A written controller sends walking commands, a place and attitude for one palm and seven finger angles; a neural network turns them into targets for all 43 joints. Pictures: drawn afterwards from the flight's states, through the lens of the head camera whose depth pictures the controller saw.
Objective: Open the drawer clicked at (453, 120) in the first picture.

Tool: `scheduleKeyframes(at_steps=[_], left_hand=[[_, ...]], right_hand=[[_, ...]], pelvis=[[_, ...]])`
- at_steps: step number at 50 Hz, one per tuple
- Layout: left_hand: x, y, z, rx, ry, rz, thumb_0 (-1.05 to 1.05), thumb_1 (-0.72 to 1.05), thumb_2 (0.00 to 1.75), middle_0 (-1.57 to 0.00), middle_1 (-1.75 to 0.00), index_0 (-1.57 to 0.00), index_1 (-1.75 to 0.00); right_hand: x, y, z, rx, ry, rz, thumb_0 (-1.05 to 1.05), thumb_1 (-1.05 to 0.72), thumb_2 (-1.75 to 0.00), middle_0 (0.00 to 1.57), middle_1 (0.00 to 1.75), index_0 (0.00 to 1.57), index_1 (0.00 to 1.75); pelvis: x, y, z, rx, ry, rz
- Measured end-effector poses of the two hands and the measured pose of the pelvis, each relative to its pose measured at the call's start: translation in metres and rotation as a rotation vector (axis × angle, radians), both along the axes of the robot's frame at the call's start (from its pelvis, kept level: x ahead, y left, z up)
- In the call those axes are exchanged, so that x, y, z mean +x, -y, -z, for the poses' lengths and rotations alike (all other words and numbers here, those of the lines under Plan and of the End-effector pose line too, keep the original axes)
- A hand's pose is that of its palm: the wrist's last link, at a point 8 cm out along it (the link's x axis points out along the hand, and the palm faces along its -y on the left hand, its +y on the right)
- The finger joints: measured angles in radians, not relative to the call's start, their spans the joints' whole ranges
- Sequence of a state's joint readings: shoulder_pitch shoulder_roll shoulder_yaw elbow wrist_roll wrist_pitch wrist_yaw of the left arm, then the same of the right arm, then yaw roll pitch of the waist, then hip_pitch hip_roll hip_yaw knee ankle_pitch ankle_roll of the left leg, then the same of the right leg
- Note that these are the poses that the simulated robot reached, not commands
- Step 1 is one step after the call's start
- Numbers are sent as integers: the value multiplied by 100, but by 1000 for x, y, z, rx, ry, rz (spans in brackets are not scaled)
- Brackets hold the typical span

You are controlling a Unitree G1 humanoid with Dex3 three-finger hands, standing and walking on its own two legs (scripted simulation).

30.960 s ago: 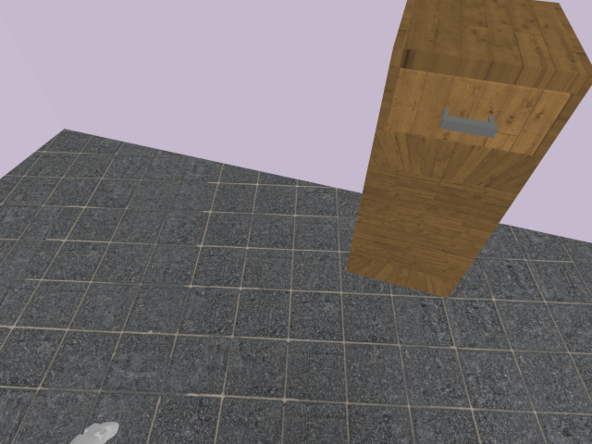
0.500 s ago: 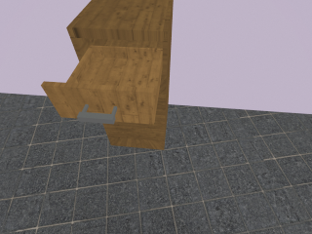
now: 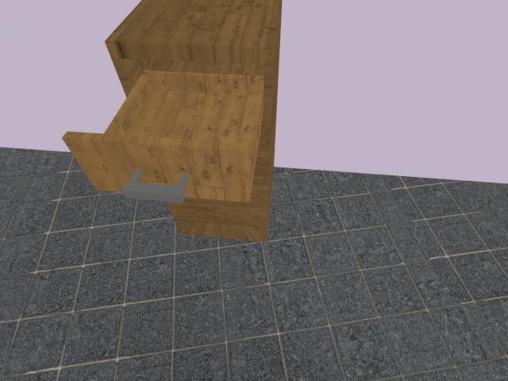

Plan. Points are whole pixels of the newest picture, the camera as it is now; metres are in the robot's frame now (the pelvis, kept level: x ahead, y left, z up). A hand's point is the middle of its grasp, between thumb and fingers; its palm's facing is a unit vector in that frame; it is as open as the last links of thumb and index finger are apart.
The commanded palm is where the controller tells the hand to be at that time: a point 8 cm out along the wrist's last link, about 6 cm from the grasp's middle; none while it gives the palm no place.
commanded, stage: look to check the result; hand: left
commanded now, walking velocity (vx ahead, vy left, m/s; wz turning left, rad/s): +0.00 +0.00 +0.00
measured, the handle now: (157, 183) +0.46 +0.23 +0.00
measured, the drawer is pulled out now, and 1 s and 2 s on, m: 0.30 0.30 0.30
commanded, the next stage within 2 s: stand and wait in 0.06 s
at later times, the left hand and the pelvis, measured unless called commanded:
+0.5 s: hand out of the picture +0.03 +0.19 -0.17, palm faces +0.04 -0.97 -0.23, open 7.4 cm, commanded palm none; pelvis +0.01 +0.00 +0.00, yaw +0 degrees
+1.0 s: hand out of the picture +0.04 +0.19 -0.17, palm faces +0.05 -0.97 -0.24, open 7.4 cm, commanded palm none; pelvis +0.01 +0.00 +0.00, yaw +0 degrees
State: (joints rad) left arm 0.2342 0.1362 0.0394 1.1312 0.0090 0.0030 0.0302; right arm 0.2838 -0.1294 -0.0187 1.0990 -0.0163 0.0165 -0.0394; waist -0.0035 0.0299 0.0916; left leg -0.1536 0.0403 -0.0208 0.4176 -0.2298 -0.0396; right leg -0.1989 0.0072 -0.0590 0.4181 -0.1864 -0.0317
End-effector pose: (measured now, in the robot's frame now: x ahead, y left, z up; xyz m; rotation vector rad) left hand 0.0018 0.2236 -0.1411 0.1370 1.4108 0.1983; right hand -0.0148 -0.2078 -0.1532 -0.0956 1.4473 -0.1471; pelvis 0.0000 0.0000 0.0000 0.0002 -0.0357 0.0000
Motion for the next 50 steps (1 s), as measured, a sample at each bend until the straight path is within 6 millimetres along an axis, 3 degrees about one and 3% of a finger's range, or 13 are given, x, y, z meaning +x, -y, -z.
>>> scheduleKeyframes(at_steps=[22,50], left_hand=[[25,-8,-4,21,41,21,1,91,90,-20,-30,-20,-30],[28,-10,-5,26,36,17,1,91,90,-20,-30,-20,-30]], right_hand=[[10,10,-2,-19,8,-3,0,-91,-90,20,30,20,30],[22,18,-3,-31,15,-20,0,-91,-90,20,30,20,30]], pelvis=[[6,1,-1,1,0,3],[10,3,-2,0,-4,-2]])
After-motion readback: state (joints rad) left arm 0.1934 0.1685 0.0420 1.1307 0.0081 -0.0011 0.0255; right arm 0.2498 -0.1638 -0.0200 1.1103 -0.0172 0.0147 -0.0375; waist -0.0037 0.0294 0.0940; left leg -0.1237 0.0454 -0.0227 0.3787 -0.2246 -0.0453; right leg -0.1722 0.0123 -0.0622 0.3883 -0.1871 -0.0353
